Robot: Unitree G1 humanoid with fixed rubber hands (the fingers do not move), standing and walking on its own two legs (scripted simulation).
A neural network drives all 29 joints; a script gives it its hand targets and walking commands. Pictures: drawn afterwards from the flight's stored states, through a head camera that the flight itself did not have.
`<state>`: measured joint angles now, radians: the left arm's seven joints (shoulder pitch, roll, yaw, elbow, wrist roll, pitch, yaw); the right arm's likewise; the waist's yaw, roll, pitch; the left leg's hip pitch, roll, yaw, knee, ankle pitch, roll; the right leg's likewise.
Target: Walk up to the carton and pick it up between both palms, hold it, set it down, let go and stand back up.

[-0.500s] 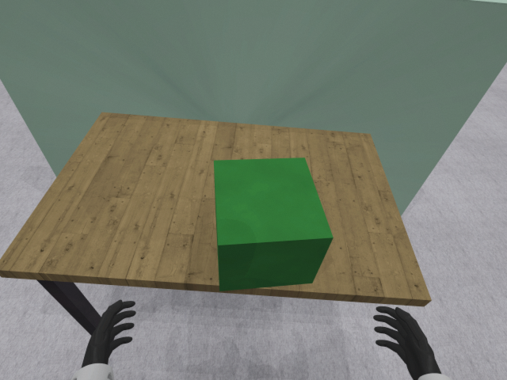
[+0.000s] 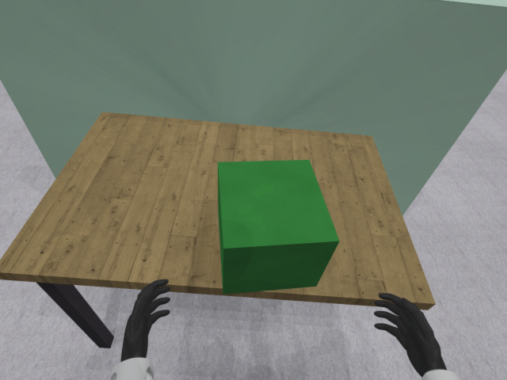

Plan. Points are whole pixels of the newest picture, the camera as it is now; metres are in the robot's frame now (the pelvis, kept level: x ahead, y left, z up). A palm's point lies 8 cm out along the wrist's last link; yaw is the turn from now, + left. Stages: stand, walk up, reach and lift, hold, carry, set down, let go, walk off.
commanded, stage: reach and lift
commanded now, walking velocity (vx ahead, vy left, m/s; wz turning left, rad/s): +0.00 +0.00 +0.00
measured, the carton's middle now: (267, 224) +0.44 -0.01 -0.06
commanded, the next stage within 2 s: none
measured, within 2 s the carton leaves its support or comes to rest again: neither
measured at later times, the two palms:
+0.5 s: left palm (137, 291) +0.23 +0.20 +0.01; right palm (405, 284) +0.27 -0.23 +0.03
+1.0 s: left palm (144, 246) +0.29 +0.20 +0.05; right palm (402, 236) +0.34 -0.23 +0.07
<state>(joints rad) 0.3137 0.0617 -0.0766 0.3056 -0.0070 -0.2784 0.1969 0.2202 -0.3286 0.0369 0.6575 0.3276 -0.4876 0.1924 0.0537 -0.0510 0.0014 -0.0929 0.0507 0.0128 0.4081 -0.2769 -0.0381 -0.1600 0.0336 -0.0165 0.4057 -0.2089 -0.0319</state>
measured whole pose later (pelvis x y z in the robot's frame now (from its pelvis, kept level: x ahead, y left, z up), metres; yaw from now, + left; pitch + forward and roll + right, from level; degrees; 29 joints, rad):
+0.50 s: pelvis +0.01 -0.01 +0.00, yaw +0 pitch -1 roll +0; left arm 0.13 0.07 0.01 0.22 -0.03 -0.06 0.17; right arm -0.03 -0.33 0.04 0.59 0.32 -0.29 0.13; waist 0.05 -0.05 0.00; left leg -0.06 0.06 0.01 0.33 -0.24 -0.05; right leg -0.14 0.04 -0.01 0.34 -0.19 -0.04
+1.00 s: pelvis +0.01 +0.00 +0.01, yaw -1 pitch +2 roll -1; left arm -0.11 0.03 0.08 0.18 -0.01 0.19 0.17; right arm -0.31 -0.41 0.04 0.66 0.37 -0.13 0.15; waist 0.07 -0.02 -0.01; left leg -0.10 0.05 0.04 0.30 -0.22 -0.03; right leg -0.17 0.05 0.02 0.28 -0.14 -0.03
